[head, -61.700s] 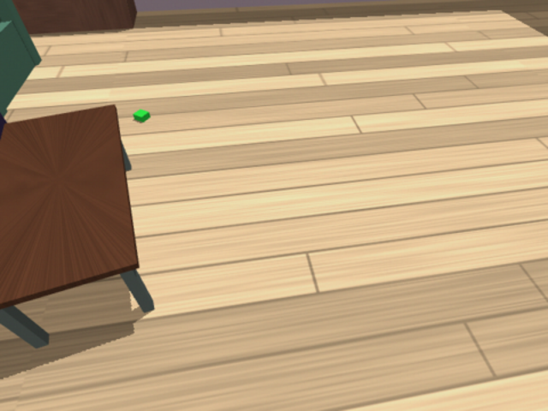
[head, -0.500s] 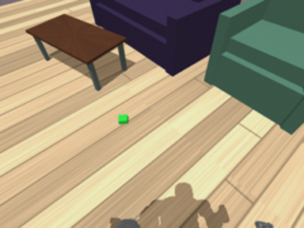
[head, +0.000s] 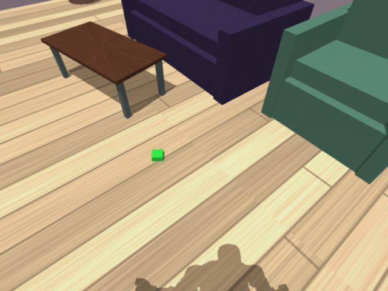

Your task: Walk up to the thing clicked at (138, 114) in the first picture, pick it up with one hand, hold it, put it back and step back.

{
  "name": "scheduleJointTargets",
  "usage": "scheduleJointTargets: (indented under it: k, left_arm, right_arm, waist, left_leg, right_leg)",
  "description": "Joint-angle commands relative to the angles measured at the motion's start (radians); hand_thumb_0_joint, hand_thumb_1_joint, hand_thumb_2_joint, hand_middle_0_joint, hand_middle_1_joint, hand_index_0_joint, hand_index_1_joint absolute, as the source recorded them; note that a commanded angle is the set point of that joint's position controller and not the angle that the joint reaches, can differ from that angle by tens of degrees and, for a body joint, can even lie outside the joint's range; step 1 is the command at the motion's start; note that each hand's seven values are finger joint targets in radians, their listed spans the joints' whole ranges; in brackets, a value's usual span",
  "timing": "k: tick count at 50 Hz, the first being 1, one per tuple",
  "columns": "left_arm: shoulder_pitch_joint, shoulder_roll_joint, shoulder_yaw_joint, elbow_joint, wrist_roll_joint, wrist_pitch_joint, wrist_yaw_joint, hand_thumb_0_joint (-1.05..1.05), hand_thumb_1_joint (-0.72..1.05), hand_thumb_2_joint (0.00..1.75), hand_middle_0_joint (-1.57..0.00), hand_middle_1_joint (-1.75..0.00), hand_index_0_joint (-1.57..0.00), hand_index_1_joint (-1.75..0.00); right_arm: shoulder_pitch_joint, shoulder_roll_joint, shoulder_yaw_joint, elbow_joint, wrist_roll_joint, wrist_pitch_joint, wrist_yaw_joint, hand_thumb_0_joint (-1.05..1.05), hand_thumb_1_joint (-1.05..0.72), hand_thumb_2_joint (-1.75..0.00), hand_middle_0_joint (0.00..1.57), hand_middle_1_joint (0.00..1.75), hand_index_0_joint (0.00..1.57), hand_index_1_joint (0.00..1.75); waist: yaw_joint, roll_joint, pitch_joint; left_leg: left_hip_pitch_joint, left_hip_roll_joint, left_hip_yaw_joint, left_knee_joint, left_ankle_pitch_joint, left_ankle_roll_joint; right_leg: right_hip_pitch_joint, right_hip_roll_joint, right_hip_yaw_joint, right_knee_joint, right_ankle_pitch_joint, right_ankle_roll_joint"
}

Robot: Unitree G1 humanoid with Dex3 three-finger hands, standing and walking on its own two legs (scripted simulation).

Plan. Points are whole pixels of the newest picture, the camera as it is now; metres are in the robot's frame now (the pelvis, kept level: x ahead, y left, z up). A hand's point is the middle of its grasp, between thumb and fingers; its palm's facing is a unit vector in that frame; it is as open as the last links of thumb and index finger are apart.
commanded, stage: step back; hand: left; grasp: from above
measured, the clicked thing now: (157, 155) +1.07 +0.23 -0.74
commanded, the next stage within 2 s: stand in 0.50 s
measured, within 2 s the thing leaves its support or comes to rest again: neither
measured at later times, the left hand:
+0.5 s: hand out of the picture +0.12 +0.30 -0.15, palm faces +0.02 -0.93 -0.36, open 7.4 cm
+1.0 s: hand out of the picture +0.13 +0.28 -0.14, palm faces -0.02 -0.94 -0.33, open 7.4 cm
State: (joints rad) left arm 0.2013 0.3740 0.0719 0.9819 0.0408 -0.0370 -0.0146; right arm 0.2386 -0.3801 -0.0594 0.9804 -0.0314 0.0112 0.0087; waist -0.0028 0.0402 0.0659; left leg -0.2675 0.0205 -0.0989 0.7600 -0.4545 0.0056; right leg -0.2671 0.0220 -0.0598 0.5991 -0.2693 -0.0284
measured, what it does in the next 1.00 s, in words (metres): steps on the spot: left foot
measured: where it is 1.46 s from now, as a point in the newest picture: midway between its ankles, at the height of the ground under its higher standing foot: outside the picture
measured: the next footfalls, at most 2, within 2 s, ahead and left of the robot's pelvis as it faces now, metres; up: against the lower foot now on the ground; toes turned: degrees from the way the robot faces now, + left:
left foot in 0.26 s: +0.12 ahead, +0.15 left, +0.00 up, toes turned +2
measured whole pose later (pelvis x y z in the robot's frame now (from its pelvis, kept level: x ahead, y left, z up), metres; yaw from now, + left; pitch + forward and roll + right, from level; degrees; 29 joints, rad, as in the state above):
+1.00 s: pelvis +0.05 +0.03 +0.02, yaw +1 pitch -3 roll +0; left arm 0.09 0.35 0.00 1.14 0.01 -0.02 -0.01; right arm 0.07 -0.35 -0.01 1.13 -0.01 -0.01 0.02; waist 0.00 0.00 0.07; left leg -0.17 0.02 0.01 0.36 -0.14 -0.01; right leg -0.07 -0.03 -0.02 0.33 -0.22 0.03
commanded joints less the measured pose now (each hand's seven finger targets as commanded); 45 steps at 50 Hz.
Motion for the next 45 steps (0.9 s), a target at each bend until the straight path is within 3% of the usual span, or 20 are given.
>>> scheduleJointTargets:
  k: [1,3,4,9,11,12,13,14,15,16,18,20,22,24,25,26,27,33,39,45]
  left_arm:
    - [-0.037,0.315,0.084,-0.094,0.001,-0.028,0.024,0.00,0.90,0.90,-0.20,-0.30,-0.20,-0.30]
    - [-0.056,0.252,0.062,-0.096,-0.009,-0.040,0.027,0.00,0.90,0.90,-0.20,-0.30,-0.20,-0.30]
    - [-0.053,0.252,0.058,-0.088,-0.009,-0.043,0.028,0.00,0.90,0.90,-0.20,-0.30,-0.20,-0.30]
    - [-0.066,0.244,0.047,-0.082,-0.019,-0.035,0.030,0.00,0.90,0.90,-0.20,-0.30,-0.20,-0.30]
    - [-0.074,0.242,0.037,-0.084,-0.034,-0.020,0.033,0.00,0.90,0.90,-0.20,-0.30,-0.20,-0.30]
    - [-0.079,0.229,0.028,-0.089,-0.035,-0.012,0.033,0.00,0.90,0.90,-0.20,-0.30,-0.20,-0.30]
    - [-0.060,0.209,0.022,-0.093,-0.037,-0.007,0.035,0.00,0.90,0.90,-0.20,-0.30,-0.20,-0.30]
    - [-0.046,0.187,0.013,-0.091,-0.043,0.000,0.035,0.00,0.90,0.90,-0.20,-0.30,-0.20,-0.30]
    - [-0.035,0.175,0.008,-0.076,-0.053,0.013,0.035,0.00,0.90,0.90,-0.20,-0.30,-0.20,-0.30]
    - [-0.025,0.196,0.015,-0.048,-0.053,0.022,0.039,0.00,0.90,0.90,-0.20,-0.30,-0.20,-0.30]
    - [-0.035,0.190,0.009,-0.027,-0.037,0.016,0.035,0.00,0.90,0.90,-0.20,-0.30,-0.20,-0.30]
    - [-0.010,0.219,0.013,-0.006,-0.031,0.004,0.038,0.00,0.90,0.90,-0.20,-0.30,-0.20,-0.30]
    - [-0.071,0.249,0.017,-0.009,-0.032,-0.001,0.036,0.00,0.90,0.90,-0.20,-0.30,-0.20,-0.30]
    - [-0.098,0.227,0.007,-0.006,-0.033,-0.003,0.036,0.00,0.90,0.90,-0.20,-0.30,-0.20,-0.30]
    - [-0.081,0.168,-0.023,0.025,-0.043,0.001,0.028,0.00,0.90,0.90,-0.20,-0.30,-0.20,-0.30]
    - [-0.084,0.166,-0.026,0.031,-0.044,0.000,0.026,0.00,0.90,0.90,-0.20,-0.30,-0.20,-0.30]
    - [-0.092,0.178,-0.026,0.037,-0.042,-0.003,0.024,0.00,0.90,0.90,-0.20,-0.30,-0.20,-0.30]
    - [-0.130,0.195,-0.031,0.069,-0.037,-0.009,0.024,0.00,0.90,0.90,-0.20,-0.30,-0.20,-0.30]
    - [-0.145,0.192,-0.032,0.093,-0.034,-0.005,0.021,0.00,0.90,0.90,-0.20,-0.30,-0.20,-0.30]
    - [-0.144,0.188,-0.031,0.104,-0.032,-0.005,0.020,0.00,0.90,0.90,-0.20,-0.30,-0.20,-0.30]
  right_arm:
    - [-0.014,-0.222,-0.046,-0.075,0.009,-0.025,-0.021,0.00,-0.90,-0.90,0.20,0.30,0.20,0.30]
    - [0.003,-0.190,-0.038,-0.044,0.014,-0.028,-0.013,0.00,-0.90,-0.90,0.20,0.30,0.20,0.30]
    - [0.008,-0.180,-0.036,-0.043,0.011,-0.030,-0.011,0.00,-0.90,-0.90,0.20,0.30,0.20,0.30]
    - [-0.013,-0.147,-0.025,-0.038,0.008,-0.032,-0.008,0.00,-0.90,-0.90,0.20,0.30,0.20,0.30]
    - [0.003,-0.136,-0.025,-0.023,0.008,-0.038,-0.015,0.00,-0.90,-0.90,0.20,0.30,0.20,0.30]
    - [0.012,-0.148,-0.032,-0.011,0.005,-0.039,-0.020,0.00,-0.90,-0.90,0.20,0.30,0.20,0.30]
    - [-0.004,-0.182,-0.041,-0.015,0.002,-0.041,-0.025,0.00,-0.90,-0.90,0.20,0.30,0.20,0.30]
    - [-0.034,-0.220,-0.047,-0.025,-0.004,-0.042,-0.029,0.00,-0.90,-0.90,0.20,0.30,0.20,0.30]
    - [-0.101,-0.252,-0.042,-0.050,0.003,-0.040,-0.030,0.00,-0.90,-0.90,0.20,0.30,0.20,0.30]
    - [-0.150,-0.272,-0.042,-0.055,0.010,-0.034,-0.026,0.00,-0.90,-0.90,0.20,0.30,0.20,0.30]
    - [-0.174,-0.241,-0.031,-0.035,0.005,-0.024,-0.023,0.00,-0.90,-0.90,0.20,0.30,0.20,0.30]
    - [-0.203,-0.205,-0.021,-0.038,0.012,-0.025,-0.024,0.00,-0.90,-0.90,0.20,0.30,0.20,0.30]
    - [-0.175,-0.182,-0.015,-0.013,0.017,-0.023,-0.021,0.00,-0.90,-0.90,0.20,0.30,0.20,0.30]
    - [-0.196,-0.186,-0.015,0.008,0.014,-0.026,-0.018,0.00,-0.90,-0.90,0.20,0.30,0.20,0.30]
    - [-0.167,-0.193,-0.001,0.011,0.020,-0.038,-0.012,0.00,-0.90,-0.90,0.20,0.30,0.20,0.30]
    - [-0.193,-0.197,-0.002,0.014,0.018,-0.044,-0.009,0.00,-0.90,-0.90,0.20,0.30,0.20,0.30]
    - [-0.196,-0.191,0.001,0.020,0.020,-0.047,-0.008,0.00,-0.90,-0.90,0.20,0.30,0.20,0.30]
    - [-0.215,-0.180,0.009,0.046,0.025,-0.052,-0.009,0.00,-0.90,-0.90,0.20,0.30,0.20,0.30]
    - [-0.242,-0.170,0.011,0.060,0.025,-0.047,-0.008,0.00,-0.90,-0.90,0.20,0.30,0.20,0.30]
    - [-0.249,-0.176,0.012,0.075,0.026,-0.049,-0.006,0.00,-0.90,-0.90,0.20,0.30,0.20,0.30]
  waist:
    - [0.038,-0.110,0.070]
    - [0.018,-0.095,0.051]
    - [0.017,-0.114,0.027]
    - [0.023,-0.186,-0.045]
    - [0.001,-0.186,-0.087]
    - [-0.009,-0.149,-0.097]
    - [0.002,-0.085,-0.127]
    - [0.016,0.007,-0.152]
    - [0.039,0.053,-0.144]
    - [0.041,0.098,-0.124]
    - [0.048,0.084,-0.090]
    - [0.048,0.062,-0.108]
    - [0.012,0.006,-0.110]
    - [0.009,0.015,-0.129]
    - [0.004,0.036,-0.148]
    - [0.017,0.041,-0.131]
    - [0.014,0.024,-0.144]
    - [0.002,-0.027,-0.140]
    - [0.004,-0.038,-0.092]
    - [0.012,-0.018,-0.096]
  left_leg:
    - [-0.283,-0.003,-0.063,0.246,-0.082,0.010]
    - [-0.232,0.002,-0.073,0.191,0.006,0.005]
    - [-0.214,0.001,-0.060,0.167,0.017,0.001]
    - [-0.051,0.001,0.084,-0.099,0.069,-0.012]
    - [0.034,-0.025,0.133,-0.263,0.241,-0.004]
    - [0.090,-0.022,0.110,-0.314,0.371,0.007]
    - [0.141,0.036,0.041,-0.293,0.543,0.035]
    - [0.165,0.146,-0.083,-0.297,0.623,0.080]
    - [0.049,0.239,-0.191,-0.340,0.501,0.166]
    - [-0.066,0.272,-0.206,-0.357,0.393,0.210]
    - [-0.083,0.203,-0.125,-0.352,0.309,0.141]
    - [-0.052,0.137,-0.056,-0.272,0.377,0.075]
    - [-0.004,0.086,-0.011,-0.258,0.330,0.042]
    - [0.072,0.107,-0.023,-0.288,0.390,0.052]
    - [0.089,0.126,-0.057,-0.343,0.402,0.056]
    - [0.081,0.135,-0.067,-0.359,0.415,0.055]
    - [0.103,0.133,-0.057,-0.356,0.476,0.050]
    - [0.179,0.117,-0.012,-0.370,0.581,0.030]
    - [0.155,0.106,-0.003,-0.430,0.448,0.018]
    - [0.150,0.108,-0.003,-0.459,0.401,0.012]
  right_leg:
    - [0.032,-0.412,0.588,-0.409,-0.426,-0.214]
    - [0.041,-0.309,0.382,-0.358,-0.170,-0.151]
    - [0.057,-0.291,0.334,-0.327,-0.052,-0.147]
    - [0.065,-0.271,0.177,-0.184,0.388,-0.132]
    - [0.084,-0.233,0.121,-0.056,0.532,-0.094]
    - [0.055,-0.210,0.111,-0.004,0.500,-0.061]
    - [0.033,-0.168,0.081,0.054,0.452,-0.030]
    - [-0.025,-0.111,0.060,0.092,0.302,-0.002]
    - [0.020,-0.047,0.040,0.103,0.026,0.018]
    - [0.108,-0.045,0.044,0.102,-0.174,0.007]
    - [0.132,-0.058,0.061,-0.037,-0.102,-0.003]
    - [0.139,-0.106,0.105,-0.095,0.125,-0.011]
    - [0.090,-0.152,0.178,-0.135,0.135,-0.027]
    - [0.064,-0.137,0.145,-0.124,0.182,-0.018]
    - [0.103,-0.113,0.117,-0.145,0.132,0.003]
    - [0.125,-0.114,0.117,-0.166,0.128,0.010]
    - [0.138,-0.120,0.118,-0.172,0.168,0.012]
    - [0.160,-0.143,0.117,-0.240,0.290,0.019]
    - [0.156,-0.149,0.123,-0.303,0.182,0.023]
    - [0.175,-0.155,0.123,-0.326,0.147,0.024]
